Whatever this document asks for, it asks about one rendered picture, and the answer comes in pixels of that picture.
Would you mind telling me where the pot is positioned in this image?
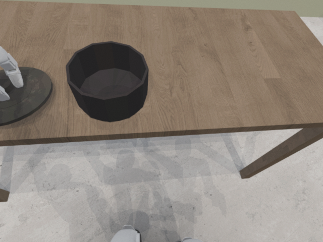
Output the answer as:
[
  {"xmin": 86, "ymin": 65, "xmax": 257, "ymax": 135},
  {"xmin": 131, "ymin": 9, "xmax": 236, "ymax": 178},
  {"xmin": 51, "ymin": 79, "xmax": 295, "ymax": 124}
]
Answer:
[{"xmin": 66, "ymin": 41, "xmax": 149, "ymax": 122}]

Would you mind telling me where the table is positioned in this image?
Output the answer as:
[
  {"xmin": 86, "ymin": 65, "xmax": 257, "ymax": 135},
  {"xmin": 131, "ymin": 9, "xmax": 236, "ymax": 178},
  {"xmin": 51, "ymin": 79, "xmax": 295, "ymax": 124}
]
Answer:
[{"xmin": 0, "ymin": 1, "xmax": 323, "ymax": 202}]

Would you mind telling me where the robot left thigh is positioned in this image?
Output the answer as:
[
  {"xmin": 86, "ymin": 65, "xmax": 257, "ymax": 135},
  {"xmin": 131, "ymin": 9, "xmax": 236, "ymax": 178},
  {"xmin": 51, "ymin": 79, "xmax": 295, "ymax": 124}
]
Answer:
[{"xmin": 111, "ymin": 229, "xmax": 140, "ymax": 242}]

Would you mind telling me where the lid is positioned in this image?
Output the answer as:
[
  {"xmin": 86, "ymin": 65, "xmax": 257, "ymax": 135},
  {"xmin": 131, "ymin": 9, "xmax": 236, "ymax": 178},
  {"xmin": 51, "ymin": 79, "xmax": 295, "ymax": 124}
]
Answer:
[{"xmin": 0, "ymin": 67, "xmax": 52, "ymax": 126}]

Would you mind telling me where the knob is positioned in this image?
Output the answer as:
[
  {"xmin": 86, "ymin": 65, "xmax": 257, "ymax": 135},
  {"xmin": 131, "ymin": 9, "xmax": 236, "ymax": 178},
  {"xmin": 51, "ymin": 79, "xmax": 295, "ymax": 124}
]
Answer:
[{"xmin": 0, "ymin": 79, "xmax": 14, "ymax": 93}]

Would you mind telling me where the robot left shin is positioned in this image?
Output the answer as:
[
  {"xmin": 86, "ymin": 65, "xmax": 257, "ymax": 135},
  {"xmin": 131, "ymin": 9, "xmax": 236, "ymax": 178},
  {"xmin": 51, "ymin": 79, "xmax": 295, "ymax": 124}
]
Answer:
[{"xmin": 122, "ymin": 225, "xmax": 136, "ymax": 231}]

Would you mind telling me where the robot left hand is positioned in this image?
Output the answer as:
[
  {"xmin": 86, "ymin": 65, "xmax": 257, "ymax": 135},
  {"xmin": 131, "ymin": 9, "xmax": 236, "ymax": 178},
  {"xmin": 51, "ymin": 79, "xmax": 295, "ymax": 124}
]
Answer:
[{"xmin": 0, "ymin": 46, "xmax": 23, "ymax": 101}]

